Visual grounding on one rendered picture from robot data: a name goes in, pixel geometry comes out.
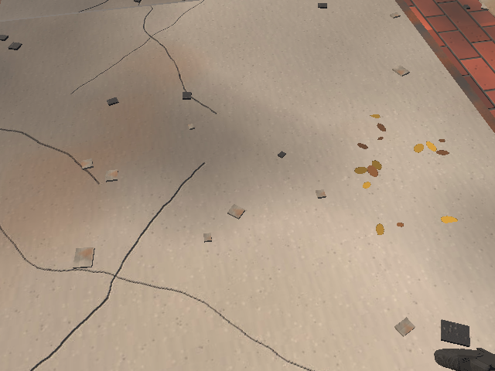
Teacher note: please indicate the right robot hand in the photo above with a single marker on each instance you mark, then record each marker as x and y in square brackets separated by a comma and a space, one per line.
[466, 359]

